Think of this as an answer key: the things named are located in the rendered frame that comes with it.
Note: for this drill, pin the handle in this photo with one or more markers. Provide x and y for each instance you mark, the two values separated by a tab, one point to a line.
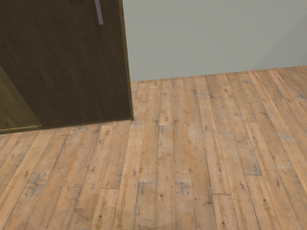
99	12

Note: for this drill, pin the wardrobe door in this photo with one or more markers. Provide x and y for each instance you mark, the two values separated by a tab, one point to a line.
14	111
68	68

